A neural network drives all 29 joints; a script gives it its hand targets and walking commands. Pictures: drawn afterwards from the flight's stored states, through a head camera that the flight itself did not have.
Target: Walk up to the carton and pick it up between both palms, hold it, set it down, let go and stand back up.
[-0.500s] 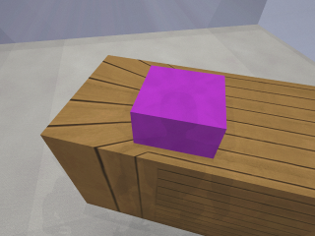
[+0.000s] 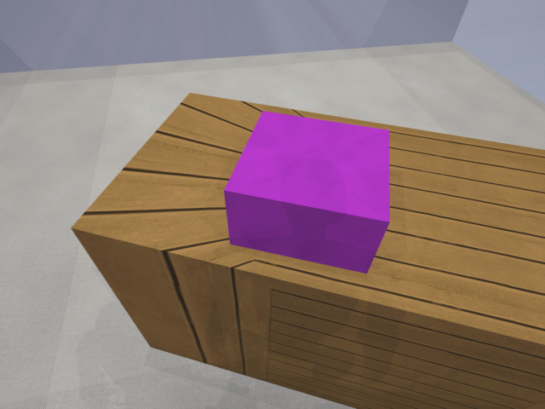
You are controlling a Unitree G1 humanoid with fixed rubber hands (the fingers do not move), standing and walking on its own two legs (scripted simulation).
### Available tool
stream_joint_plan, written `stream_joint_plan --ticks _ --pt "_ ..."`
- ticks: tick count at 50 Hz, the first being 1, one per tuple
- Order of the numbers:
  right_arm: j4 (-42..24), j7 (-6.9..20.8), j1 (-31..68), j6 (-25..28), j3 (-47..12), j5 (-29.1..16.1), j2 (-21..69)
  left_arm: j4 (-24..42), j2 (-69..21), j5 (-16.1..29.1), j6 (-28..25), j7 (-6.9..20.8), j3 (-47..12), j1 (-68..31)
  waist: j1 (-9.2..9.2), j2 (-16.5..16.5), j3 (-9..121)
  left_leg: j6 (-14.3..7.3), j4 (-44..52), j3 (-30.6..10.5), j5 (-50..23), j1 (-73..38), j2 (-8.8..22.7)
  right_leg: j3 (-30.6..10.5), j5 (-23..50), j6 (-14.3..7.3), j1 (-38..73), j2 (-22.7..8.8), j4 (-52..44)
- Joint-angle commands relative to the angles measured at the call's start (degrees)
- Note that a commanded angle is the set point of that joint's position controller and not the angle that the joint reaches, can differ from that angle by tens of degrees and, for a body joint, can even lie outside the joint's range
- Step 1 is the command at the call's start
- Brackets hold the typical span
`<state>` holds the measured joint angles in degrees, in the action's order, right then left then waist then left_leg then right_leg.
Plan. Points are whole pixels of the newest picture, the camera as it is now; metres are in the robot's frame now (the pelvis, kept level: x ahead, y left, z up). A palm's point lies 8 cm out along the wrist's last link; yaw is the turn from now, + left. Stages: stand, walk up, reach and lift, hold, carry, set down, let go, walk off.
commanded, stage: stand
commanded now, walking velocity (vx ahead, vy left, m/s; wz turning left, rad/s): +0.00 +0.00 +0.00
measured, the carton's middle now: (310, 186) +0.55 -0.05 +0.00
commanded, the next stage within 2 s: none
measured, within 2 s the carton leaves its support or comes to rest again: neither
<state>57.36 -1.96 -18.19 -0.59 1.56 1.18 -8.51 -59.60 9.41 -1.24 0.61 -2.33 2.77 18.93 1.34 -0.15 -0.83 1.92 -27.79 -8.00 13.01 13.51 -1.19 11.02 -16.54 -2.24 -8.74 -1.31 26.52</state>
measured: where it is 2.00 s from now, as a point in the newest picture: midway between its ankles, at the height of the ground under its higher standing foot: outside the picture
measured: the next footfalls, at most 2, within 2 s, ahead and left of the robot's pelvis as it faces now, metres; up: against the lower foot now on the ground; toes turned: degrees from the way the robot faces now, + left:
none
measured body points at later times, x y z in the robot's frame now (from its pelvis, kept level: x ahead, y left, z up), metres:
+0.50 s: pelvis +0.00 -0.01 +0.00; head +0.01 -0.01 +0.45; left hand -0.02 +0.21 -0.16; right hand +0.01 -0.22 -0.16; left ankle +0.02 +0.14 -0.74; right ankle -0.02 -0.09 -0.74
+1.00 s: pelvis +0.01 -0.02 +0.00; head +0.02 -0.02 +0.45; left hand -0.02 +0.20 -0.16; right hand +0.02 -0.23 -0.16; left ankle +0.02 +0.14 -0.74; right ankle -0.02 -0.09 -0.74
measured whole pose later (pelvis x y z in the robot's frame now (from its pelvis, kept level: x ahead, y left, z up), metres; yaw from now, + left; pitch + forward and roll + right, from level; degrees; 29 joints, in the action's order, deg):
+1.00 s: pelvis +0.01 -0.02 +0.00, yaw +0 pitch -2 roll +0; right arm 62.8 -3.1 -15.5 -1.2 0.5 0.9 -7.0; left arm -63.3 7.5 -0.9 0.6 -3.0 2.0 18.6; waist 1.4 -0.2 -2.4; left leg 3.3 -28.8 -8.1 14.8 12.7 0.3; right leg 11.4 -18.3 -3.5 -7.5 0.0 27.1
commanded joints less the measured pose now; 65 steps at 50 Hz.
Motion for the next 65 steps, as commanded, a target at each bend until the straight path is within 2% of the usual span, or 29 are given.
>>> stream_joint_plan --ticks 1,19,43,65 --pt "-1.10 -0.30 -2.88 0.44 0.91 -0.03 -5.15 0.65 5.66 0.06 -0.38 -0.25 0.83 3.89 -0.07 -0.39 -3.88 -1.94 4.12 -1.56 -8.37 4.33 2.60 -7.72 0.90 -1.44 0.04 -6.65 -8.29" --pt "2.36 -0.90 -2.22 0.17 -0.03 -0.11 -3.42 -2.10 4.57 0.22 -0.25 -0.52 0.39 4.18 0.08 -0.75 -4.23 -1.49 3.29 -0.62 -9.46 4.33 2.83 -7.40 2.36 -1.95 0.81 -6.66 -8.15" --pt "4.29 -1.31 -1.02 -0.26 -0.46 -0.27 -2.57 -3.12 3.37 0.31 -0.35 -0.86 -0.06 5.12 -0.06 -0.21 -3.80 -0.97 1.92 0.83 -10.97 3.47 3.15 -7.09 9.11 -2.63 2.50 -7.05 -7.21" --pt "4.23 -1.39 -0.35 -0.38 -0.51 -0.26 -2.67 -2.56 3.70 0.31 -0.18 -0.91 -0.03 4.98 0.01 -0.06 -3.48 -0.91 1.11 1.62 -11.38 3.65 3.28 -6.75 8.61 -2.90 2.59 -7.21 -6.89"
